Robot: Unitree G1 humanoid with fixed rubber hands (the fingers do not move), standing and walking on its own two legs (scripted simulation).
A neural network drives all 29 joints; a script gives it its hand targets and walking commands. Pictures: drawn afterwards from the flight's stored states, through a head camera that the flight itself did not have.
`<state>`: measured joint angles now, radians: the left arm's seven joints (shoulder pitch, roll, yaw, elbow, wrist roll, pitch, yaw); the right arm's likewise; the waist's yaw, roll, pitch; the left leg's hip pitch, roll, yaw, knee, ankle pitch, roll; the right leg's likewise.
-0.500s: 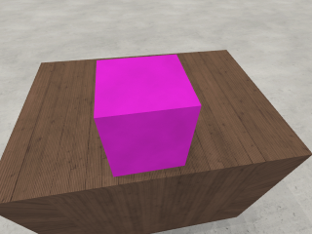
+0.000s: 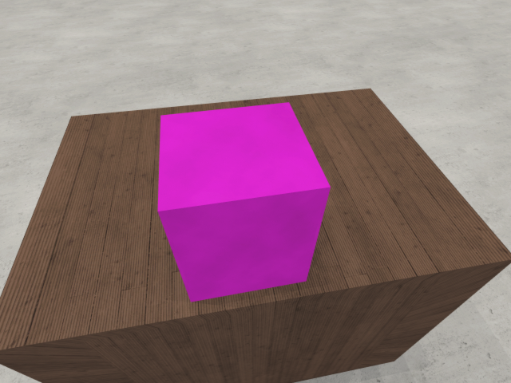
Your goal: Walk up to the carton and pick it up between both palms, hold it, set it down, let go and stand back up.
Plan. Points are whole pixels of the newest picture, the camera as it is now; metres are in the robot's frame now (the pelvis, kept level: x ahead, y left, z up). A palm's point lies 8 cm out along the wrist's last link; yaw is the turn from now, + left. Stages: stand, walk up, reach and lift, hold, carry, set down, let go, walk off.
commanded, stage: walk up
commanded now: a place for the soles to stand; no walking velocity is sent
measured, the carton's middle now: (238, 204) +0.40 +0.04 +0.07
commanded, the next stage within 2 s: none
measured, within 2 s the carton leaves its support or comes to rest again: neither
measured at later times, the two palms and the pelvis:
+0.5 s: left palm out of the picture -0.05 +0.21 -0.10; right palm out of the picture +0.02 -0.33 -0.13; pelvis -0.09 -0.06 +0.00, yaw +4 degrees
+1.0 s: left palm out of the picture -0.08 +0.23 -0.13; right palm out of the picture -0.03 -0.26 -0.13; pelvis -0.08 -0.03 +0.00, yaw +10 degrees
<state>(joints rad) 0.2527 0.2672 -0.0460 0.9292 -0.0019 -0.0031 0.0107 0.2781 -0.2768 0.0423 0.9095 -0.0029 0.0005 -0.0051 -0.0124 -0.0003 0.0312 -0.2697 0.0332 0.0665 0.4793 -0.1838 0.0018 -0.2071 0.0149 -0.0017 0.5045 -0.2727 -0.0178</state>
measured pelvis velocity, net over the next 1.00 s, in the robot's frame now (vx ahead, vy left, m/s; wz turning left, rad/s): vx -0.08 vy -0.03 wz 0.18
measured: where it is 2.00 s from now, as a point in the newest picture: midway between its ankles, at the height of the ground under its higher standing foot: outside the picture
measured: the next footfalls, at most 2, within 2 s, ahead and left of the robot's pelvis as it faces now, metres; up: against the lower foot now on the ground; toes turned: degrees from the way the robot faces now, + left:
left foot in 0.80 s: -0.07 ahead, +0.10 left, +0.00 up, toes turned +7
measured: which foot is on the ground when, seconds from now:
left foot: down 0.00-0.34, up 0.36-0.78, down 0.80-1.00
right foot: down 0.00-1.00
